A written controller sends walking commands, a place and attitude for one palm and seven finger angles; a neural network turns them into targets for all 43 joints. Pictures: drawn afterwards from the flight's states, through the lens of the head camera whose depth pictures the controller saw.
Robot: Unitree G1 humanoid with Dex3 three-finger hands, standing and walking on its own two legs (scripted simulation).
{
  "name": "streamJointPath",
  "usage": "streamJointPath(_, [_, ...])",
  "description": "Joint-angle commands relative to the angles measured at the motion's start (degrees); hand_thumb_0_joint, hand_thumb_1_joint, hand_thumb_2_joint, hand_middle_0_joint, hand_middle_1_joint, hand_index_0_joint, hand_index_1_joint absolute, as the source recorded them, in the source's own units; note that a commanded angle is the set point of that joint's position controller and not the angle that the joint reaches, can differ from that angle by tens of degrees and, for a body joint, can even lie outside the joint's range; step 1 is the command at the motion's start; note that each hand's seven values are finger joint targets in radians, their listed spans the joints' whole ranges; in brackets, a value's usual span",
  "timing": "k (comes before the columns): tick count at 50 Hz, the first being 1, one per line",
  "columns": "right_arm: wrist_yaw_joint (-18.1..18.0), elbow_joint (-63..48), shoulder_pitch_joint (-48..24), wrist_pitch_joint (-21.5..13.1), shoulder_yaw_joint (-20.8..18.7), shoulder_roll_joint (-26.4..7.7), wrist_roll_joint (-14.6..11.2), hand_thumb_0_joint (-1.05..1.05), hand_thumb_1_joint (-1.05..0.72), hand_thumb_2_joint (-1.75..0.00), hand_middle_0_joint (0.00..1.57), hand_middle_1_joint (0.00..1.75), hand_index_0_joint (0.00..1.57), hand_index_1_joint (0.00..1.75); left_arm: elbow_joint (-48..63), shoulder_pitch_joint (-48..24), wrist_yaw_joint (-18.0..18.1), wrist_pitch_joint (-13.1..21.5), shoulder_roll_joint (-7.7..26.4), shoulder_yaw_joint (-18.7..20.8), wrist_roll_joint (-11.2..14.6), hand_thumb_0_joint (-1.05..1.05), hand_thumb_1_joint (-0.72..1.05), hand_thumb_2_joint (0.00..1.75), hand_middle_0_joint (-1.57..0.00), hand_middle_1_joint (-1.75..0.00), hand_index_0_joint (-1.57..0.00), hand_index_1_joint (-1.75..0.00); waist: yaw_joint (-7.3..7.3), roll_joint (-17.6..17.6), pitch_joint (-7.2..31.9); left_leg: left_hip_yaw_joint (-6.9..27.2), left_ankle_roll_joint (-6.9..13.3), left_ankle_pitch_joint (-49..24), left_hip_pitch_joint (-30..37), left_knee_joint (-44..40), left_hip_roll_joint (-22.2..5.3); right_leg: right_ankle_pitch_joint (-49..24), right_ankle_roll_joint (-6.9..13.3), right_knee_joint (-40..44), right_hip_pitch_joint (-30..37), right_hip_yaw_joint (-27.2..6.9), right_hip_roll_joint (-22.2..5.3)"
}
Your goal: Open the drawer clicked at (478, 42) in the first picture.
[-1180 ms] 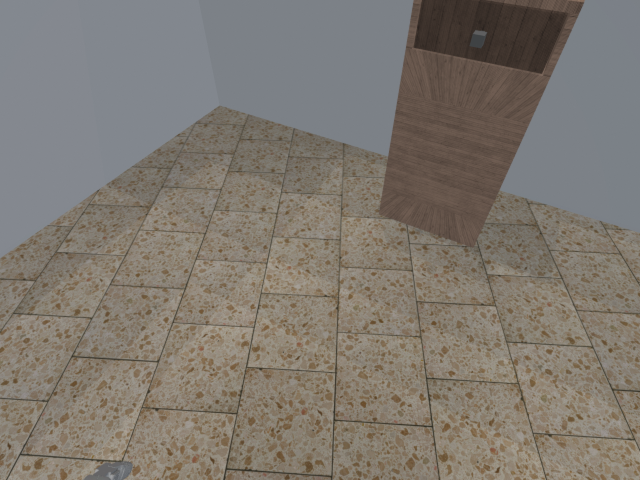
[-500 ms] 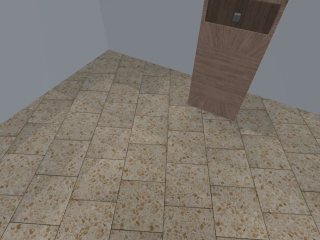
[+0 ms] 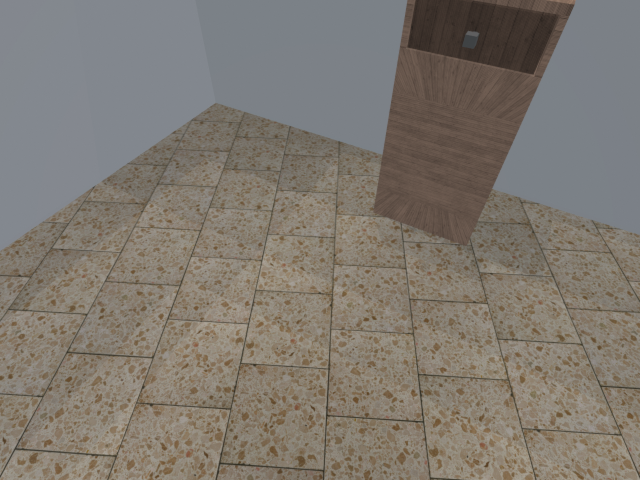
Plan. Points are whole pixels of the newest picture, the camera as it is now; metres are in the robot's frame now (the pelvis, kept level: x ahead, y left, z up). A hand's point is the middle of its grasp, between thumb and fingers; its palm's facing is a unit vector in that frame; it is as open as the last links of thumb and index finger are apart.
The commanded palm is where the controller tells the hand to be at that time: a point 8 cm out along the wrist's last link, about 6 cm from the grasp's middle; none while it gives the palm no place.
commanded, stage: look at it before walking up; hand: left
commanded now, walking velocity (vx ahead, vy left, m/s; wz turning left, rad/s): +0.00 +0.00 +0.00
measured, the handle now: (472, 37) +1.25 -0.36 +0.05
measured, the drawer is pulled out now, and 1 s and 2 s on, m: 0.00 0.00 0.00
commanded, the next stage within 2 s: walk to a spot facing it in 0.26 s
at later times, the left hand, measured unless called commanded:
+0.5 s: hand out of the picture +0.07 +0.24 -0.16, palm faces -0.03 -0.95 -0.32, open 7.4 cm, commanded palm none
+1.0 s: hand out of the picture +0.12 +0.10 -0.16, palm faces -0.20 -0.96 -0.18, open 7.3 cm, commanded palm none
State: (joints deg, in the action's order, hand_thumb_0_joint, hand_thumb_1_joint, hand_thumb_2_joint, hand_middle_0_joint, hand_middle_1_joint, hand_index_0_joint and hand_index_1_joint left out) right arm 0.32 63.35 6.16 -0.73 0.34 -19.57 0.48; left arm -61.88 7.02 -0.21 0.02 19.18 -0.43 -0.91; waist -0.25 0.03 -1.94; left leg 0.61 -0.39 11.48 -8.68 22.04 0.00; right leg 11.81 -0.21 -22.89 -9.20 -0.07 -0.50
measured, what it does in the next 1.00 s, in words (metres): walks ahead, turning right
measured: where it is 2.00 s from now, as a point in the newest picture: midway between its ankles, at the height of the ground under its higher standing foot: (367, 400)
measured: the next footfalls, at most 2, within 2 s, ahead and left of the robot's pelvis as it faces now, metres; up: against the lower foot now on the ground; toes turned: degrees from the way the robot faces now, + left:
left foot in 1.24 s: +0.43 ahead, -0.01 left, +0.00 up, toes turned -14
right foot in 1.80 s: +0.48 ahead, -0.26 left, +0.00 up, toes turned -46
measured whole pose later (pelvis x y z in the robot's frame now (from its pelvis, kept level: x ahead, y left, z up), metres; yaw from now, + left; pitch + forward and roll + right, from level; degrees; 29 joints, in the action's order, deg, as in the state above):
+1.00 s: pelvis +0.13 -0.07 +0.00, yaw -16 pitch +1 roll +1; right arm 1.2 57.4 9.1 -0.8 -3.0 -12.4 1.5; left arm -61.2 25.3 -0.1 3.5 6.9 1.2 -1.5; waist -1.6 -1.4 -1.8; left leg -2.6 -3.5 10.4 -36.2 62.4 -6.5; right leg 16.1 4.5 -19.7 -4.3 -1.1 3.9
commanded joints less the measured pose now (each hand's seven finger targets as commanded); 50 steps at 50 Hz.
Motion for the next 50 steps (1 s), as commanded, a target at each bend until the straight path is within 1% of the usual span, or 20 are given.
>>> streamJointPath(1, [-0.85,-3.5,-2.94,-1.16,-2.52,-11.71,-0.09,0.0,-0.9,-0.9,0.2,0.3,0.2,0.3,3.45,-1.89,0.82,1.62,12.22,2.45,0.22,0.0,0.9,0.9,-0.2,-0.3,-0.2,-0.3,0.16,0.33,3.97,5.24,1.97,-6.77,0.98,-3.56,-6.61,-5.94,1.95,4.51,0.72,-5.9,-6.55])
streamJointPath(18, [-0.96,-3.14,-3.07,-1.16,-2.37,-11.93,-0.08,0.0,-0.9,-0.9,0.2,0.3,0.2,0.3,2.93,-1.7,0.79,1.52,12.35,2.42,0.26,0.0,0.9,0.9,-0.2,-0.3,-0.2,-0.3,0.19,0.26,3.34,5.27,1.83,-6.98,1.77,-4.59,-6.79,-6.22,1.84,5.16,1.0,-5.86,-6.43])
streamJointPath(20, [-0.82,-1.79,0.21,-0.27,-1.07,-5.84,0.39,0.0,-0.9,-0.9,0.2,0.3,0.2,0.3,1.68,1.38,0.86,0.28,6.29,1.27,0.27,0.0,0.9,0.9,-0.2,-0.3,-0.2,-0.3,0.25,0.46,2.94,3.28,0.78,-0.04,1.82,-3.28,-6.57,1.29,1.21,4.85,-0.75,-6.56,-5.51])
streamJointPath(22, [-0.72,-2.02,2.33,0.48,-1.35,-5.39,0.79,0.0,-0.9,-0.9,0.2,0.3,0.2,0.3,2.13,3.16,0.29,-0.83,5.79,1.61,-0.09,0.0,0.9,0.9,-0.2,-0.3,-0.2,-0.3,0.25,0.03,0.13,2.71,0.91,13.12,-0.43,-3.22,-6.54,13.36,1.78,4.39,-4.77,-7.75,-4.27])
streamJointPath(25, [-0.83,-3.78,4.09,0.67,-2.81,-7.75,1.0,0.0,-0.9,-0.9,0.2,0.3,0.2,0.3,4.63,4.42,-0.78,-1.29,5.54,2.7,-0.44,0.0,0.9,0.9,-0.2,-0.3,-0.2,-0.3,0.55,-3.2,-4.5,6.09,3.03,25.71,-2.18,-6.26,-9.7,19.59,2.21,-1.46,-12.48,-6.67,-0.74])
streamJointPath(27, [-1.03,-4.54,6.3,0.18,-4.14,-10.09,0.77,0.0,-0.9,-0.9,0.2,0.3,0.2,0.3,6.3,5.07,-1.39,-0.97,3.52,3.12,-0.39,0.0,0.9,0.9,-0.2,-0.3,-0.2,-0.3,1.31,-8.62,-4.85,12.93,6.99,29.97,-0.44,-10.65,-16.78,14.52,1.34,-14.54,-16.83,-0.34,2.44])
streamJointPath(28, [-1.1,-4.92,6.89,-0.33,-4.68,-10.43,0.65,0.0,-0.9,-0.9,0.2,0.3,0.2,0.3,7.51,3.94,-1.64,-0.8,2.41,3.36,-0.38,0.0,0.9,0.9,-0.2,-0.3,-0.2,-0.3,1.68,-10.12,-4.52,14.36,9.34,26.49,1.1,-12.52,-20.33,14.44,0.92,-21.66,-19.27,1.01,1.15])
streamJointPath(29, [-1.15,-5.22,7.5,-0.79,-4.89,-9.98,0.71,0.0,-0.9,-0.9,0.2,0.3,0.2,0.3,8.62,2.73,-1.87,-0.63,2.06,3.54,-0.44,0.0,0.9,0.9,-0.2,-0.3,-0.2,-0.3,1.99,-9.32,-4.83,13.7,10.45,21.56,2.95,-12.31,-21.51,16.13,0.73,-24.19,-21.99,0.21,-0.75])
streamJointPath(31, [-1.25,-5.5,7.79,-1.4,-5.03,-8.37,0.84,0.0,-0.9,-0.9,0.2,0.3,0.2,0.3,9.59,2.49,-2.33,-0.03,0.86,3.92,-0.42,0.0,0.9,0.9,-0.2,-0.3,-0.2,-0.3,1.73,-7.97,-3.47,8.88,9.86,13.22,4.3,-9.41,-21.3,16.31,0.59,-22.56,-21.27,0.95,-2.8])
streamJointPath(33, [-1.31,-5.91,5.97,-1.53,-4.88,-6.88,0.97,0.0,-0.9,-0.9,0.2,0.3,0.2,0.3,8.72,6.84,-2.54,0.44,-0.93,4.14,-0.33,0.0,0.9,0.9,-0.2,-0.3,-0.2,-0.3,-0.62,-7.39,-2.3,1.84,7.27,5.06,0.53,-3.2,-18.95,13.52,0.68,-15.08,-12.01,3.23,-2.58])
streamJointPath(34, [-1.3,-6.18,4.42,-1.46,-4.83,-6.4,0.95,0.0,-0.9,-0.9,0.2,0.3,0.2,0.3,6.68,13.21,-2.49,0.7,-1.32,4.41,-0.38,0.0,0.9,0.9,-0.2,-0.3,-0.2,-0.3,-3.7,-5.21,-0.06,-2.62,5.11,5.52,-3.46,5.01,-16.29,7.44,0.99,-8.96,-2.93,5.09,-0.9])
streamJointPath(35, [-0.91,-6.99,3.8,-1.42,-4.45,-4.0,0.52,0.0,-0.9,-0.9,0.2,0.3,0.2,0.3,4.04,21.4,-2.02,1.37,1.74,5.1,-0.69,0.0,0.9,0.9,-0.2,-0.3,-0.2,-0.3,-7.0,4.51,2.67,-8.22,1.96,9.2,-11.63,19.95,-11.18,5.99,1.96,-1.1,8.27,0.71,-2.5])
streamJointPath(36, [-0.32,-10.05,2.48,-1.55,-3.09,1.22,0.08,0.0,-0.9,-0.9,0.2,0.3,0.2,0.3,2.48,27.23,-0.69,2.37,9.24,6.57,-1.03,0.0,0.9,0.9,-0.2,-0.3,-0.2,-0.3,-8.38,25.92,2.31,-11.79,-1.62,22.82,-31.36,39.25,-2.69,9.49,7.62,9.04,16.08,-27.9,-18.07])
streamJointPath(37, [-0.24,-12.28,-2.12,-1.99,-3.3,-0.69,0.63,0.0,-0.9,-0.9,0.2,0.3,0.2,0.3,2.42,29.48,0.41,2.35,8.59,6.41,0.15,0.0,0.9,0.9,-0.2,-0.3,-0.2,-0.3,-9.03,17.71,0.87,-4.0,-0.74,21.8,-34.63,44.84,-3.61,7.31,11.19,12.77,13.57,-37.12,-21.43])
streamJointPath(38, [-0.14,-11.53,-0.85,-2.26,-3.84,-1.08,0.45,0.0,-0.9,-0.9,0.2,0.3,0.2,0.3,3.49,25.25,0.62,2.62,7.06,6.12,0.24,0.0,0.9,0.9,-0.2,-0.3,-0.2,-0.3,-6.26,11.99,-0.72,-1.2,-0.02,14.78,-34.41,45.68,-6.4,10.46,12.53,12.2,11.42,-32.03,-20.06])
streamJointPath(39, [0.02,-10.81,-1.85,-2.44,-3.81,-0.42,0.51,0.0,-0.9,-0.9,0.2,0.3,0.2,0.3,4.08,22.77,0.47,2.91,4.96,5.73,0.13,0.0,0.9,0.9,-0.2,-0.3,-0.2,-0.3,-5.57,9.03,-2.17,-1.55,-0.32,11.44,-33.78,46.9,-7.15,11.3,12.62,12.52,7.51,-31.46,-18.32])
streamJointPath(41, [0.27,-9.23,0.3,-2.12,-4.12,0.64,1.01,0.0,-0.9,-0.9,0.2,0.3,0.2,0.3,5.0,18.78,0.67,3.44,1.29,4.79,-0.11,0.0,0.9,0.9,-0.2,-0.3,-0.2,-0.3,-2.58,2.85,-3.42,-1.01,-1.13,5.93,-30.89,45.51,-8.2,5.17,11.84,11.93,3.17,-24.35,-15.99])
streamJointPath(43, [0.4,-8.21,2.67,-1.5,-3.98,2.59,1.11,0.0,-0.9,-0.9,0.2,0.3,0.2,0.3,4.48,19.6,0.61,4.18,0.19,4.42,-0.2,0.0,0.9,0.9,-0.2,-0.3,-0.2,-0.3,-0.98,2.19,-2.82,-2.09,-2.12,2.35,-30.55,44.49,-7.76,-4.96,10.58,11.25,3.17,-18.62,-13.39])
streamJointPath(46, [0.66,-8.68,2.43,-1.1,-4.2,3.86,0.98,0.0,-0.9,-0.9,0.2,0.3,0.2,0.3,2.96,21.53,0.86,4.86,-0.89,4.25,-0.26,0.0,0.9,0.9,-0.2,-0.3,-0.2,-0.3,-0.57,3.23,-2.03,-2.66,-2.94,-1.02,-32.62,42.37,-7.45,-12.91,9.82,10.6,6.0,-14.51,-11.43])
streamJointPath(50, [0.99,-10.92,-1.59,-1.21,-4.05,4.72,0.87,0.0,-0.9,-0.9,0.2,0.3,0.2,0.3,1.65,23.51,1.44,5.17,-2.26,4.01,-0.3,0.0,0.9,0.9,-0.2,-0.3,-0.2,-0.3,-1.49,5.09,-2.19,-3.78,-3.17,-3.46,-35.37,37.74,-7.19,-20.62,9.72,9.52,9.49,-12.28,-10.31])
